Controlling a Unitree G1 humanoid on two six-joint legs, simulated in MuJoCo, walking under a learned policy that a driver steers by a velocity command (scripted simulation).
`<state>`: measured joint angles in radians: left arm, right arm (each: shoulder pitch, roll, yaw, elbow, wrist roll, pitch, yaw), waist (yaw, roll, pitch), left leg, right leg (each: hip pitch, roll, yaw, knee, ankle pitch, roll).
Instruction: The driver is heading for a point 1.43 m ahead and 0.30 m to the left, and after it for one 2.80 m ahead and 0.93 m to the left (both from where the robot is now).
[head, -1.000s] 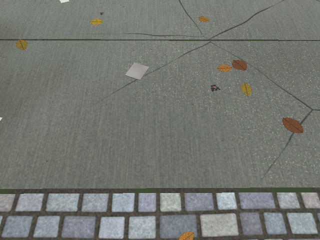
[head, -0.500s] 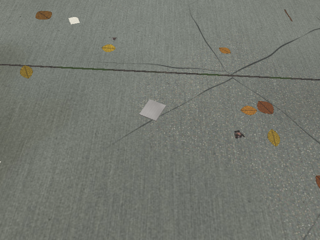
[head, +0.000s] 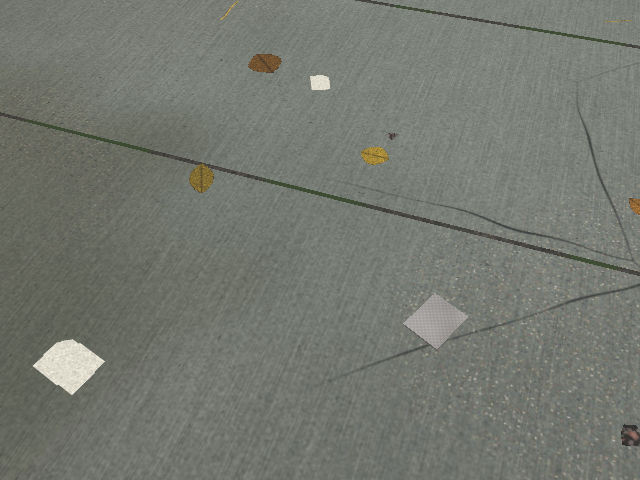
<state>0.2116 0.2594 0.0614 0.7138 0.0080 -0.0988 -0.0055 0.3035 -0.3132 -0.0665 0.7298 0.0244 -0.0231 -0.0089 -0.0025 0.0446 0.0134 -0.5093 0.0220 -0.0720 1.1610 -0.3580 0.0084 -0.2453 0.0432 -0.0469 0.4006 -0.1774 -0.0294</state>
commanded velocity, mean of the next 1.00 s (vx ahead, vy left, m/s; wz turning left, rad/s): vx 0.50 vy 0.00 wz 0.36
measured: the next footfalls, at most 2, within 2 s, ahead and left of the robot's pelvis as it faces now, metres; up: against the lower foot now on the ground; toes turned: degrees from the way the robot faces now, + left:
left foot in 0.34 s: +0.32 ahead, +0.18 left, +0.00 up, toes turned +15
right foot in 0.86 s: +0.67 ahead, +0.06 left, +0.00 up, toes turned +19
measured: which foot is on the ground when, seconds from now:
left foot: up 0.00-0.32, down 0.34-0.88, up 0.90-1.00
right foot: down 0.00-0.36, up 0.38-0.84, down 0.86-1.00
